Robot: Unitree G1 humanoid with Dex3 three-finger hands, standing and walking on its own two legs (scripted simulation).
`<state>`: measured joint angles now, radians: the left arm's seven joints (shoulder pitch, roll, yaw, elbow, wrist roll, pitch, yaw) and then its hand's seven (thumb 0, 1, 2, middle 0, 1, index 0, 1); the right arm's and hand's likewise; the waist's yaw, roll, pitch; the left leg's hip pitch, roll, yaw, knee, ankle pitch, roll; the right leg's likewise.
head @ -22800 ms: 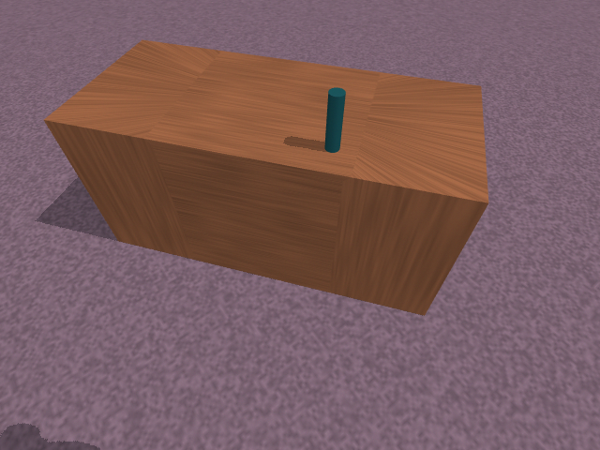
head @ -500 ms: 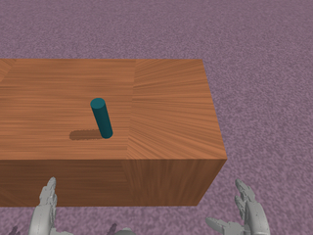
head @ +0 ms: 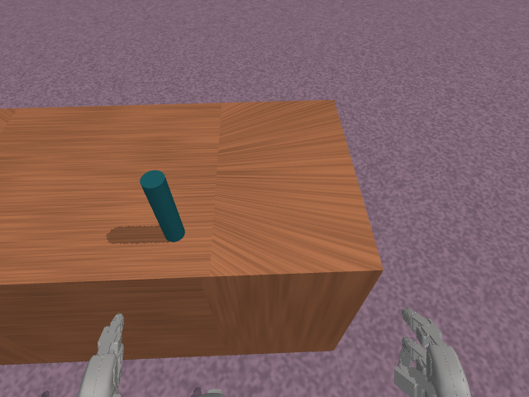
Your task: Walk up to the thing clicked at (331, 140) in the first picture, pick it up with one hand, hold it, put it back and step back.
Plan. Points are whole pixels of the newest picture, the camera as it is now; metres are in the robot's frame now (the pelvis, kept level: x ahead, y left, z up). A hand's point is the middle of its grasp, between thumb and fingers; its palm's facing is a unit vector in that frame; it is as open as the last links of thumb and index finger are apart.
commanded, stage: home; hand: left
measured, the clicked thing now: (164, 209) +0.46 +0.20 -0.03
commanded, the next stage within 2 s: none
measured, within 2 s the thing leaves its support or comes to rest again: neither
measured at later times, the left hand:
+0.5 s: hand (148, 396) +0.15 +0.17 -0.05, palm faces +0.12 -0.97 -0.23, open 17.6 cm
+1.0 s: hand (146, 390) +0.16 +0.18 -0.05, palm faces +0.12 -0.97 -0.23, open 17.5 cm
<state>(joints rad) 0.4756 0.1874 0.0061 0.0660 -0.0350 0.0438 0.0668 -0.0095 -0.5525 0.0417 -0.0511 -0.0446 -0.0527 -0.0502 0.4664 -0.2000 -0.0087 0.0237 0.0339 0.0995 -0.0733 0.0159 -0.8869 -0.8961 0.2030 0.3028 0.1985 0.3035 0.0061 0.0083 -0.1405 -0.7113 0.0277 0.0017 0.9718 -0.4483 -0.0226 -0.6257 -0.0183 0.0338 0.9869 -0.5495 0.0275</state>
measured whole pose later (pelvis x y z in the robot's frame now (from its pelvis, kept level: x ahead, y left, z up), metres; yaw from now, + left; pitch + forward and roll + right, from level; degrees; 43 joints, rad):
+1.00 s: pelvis -0.01 +0.00 +0.00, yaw +0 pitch +11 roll +0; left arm 0.48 0.20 0.00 0.04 -0.03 0.03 0.09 -0.01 -0.55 0.04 -0.05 -0.04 -0.05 -0.05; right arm 0.48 -0.21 0.00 -0.02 0.03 0.12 -0.09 0.02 -0.90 -0.90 0.20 0.30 0.20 0.31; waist 0.00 0.00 -0.13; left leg -0.74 0.03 0.00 0.99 -0.44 -0.03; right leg -0.66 -0.02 0.03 1.02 -0.54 0.02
